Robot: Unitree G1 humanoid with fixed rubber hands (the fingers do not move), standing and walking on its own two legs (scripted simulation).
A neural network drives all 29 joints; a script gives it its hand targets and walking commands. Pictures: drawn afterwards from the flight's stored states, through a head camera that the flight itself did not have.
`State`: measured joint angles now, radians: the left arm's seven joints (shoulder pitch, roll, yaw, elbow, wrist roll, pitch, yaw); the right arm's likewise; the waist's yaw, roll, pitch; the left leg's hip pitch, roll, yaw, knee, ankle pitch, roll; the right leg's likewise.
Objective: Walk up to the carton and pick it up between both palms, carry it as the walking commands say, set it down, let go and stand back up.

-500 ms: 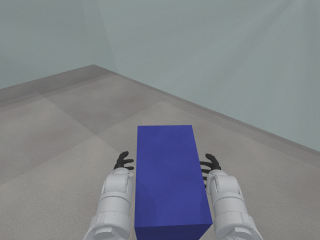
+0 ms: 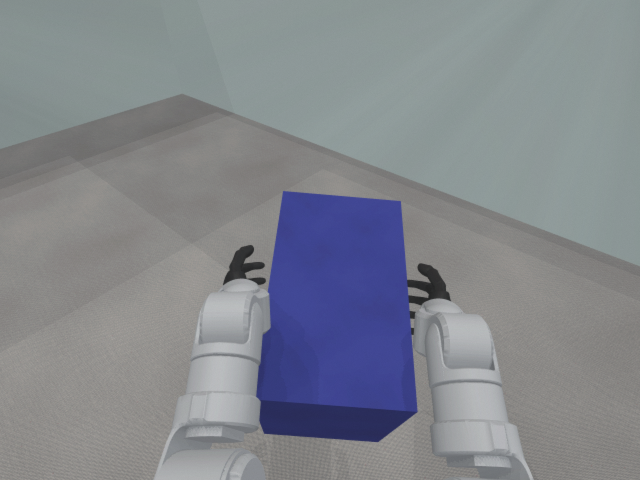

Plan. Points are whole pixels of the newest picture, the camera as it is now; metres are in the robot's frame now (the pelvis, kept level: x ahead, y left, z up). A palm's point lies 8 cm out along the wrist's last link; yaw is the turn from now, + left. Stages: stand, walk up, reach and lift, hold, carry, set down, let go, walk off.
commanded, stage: carry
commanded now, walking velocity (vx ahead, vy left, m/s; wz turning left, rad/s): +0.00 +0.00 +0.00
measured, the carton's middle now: (331, 319) +0.38 +0.00 +0.02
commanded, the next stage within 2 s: none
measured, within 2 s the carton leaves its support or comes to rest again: neither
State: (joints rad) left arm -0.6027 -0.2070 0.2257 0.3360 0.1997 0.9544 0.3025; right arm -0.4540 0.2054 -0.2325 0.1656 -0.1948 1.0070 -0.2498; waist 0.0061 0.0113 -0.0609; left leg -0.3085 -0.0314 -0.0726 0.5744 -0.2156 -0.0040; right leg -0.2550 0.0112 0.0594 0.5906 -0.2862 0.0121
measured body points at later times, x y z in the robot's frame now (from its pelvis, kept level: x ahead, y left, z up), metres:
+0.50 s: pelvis +0.00 -0.01 +0.00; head +0.00 -0.02 +0.45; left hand +0.33 +0.12 +0.10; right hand +0.32 -0.14 +0.09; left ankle +0.06 +0.12 -0.73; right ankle +0.02 -0.13 -0.73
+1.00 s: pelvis +0.00 -0.01 +0.00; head +0.00 -0.02 +0.45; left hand +0.33 +0.12 +0.06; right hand +0.33 -0.13 +0.05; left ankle +0.06 +0.12 -0.73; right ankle +0.02 -0.13 -0.73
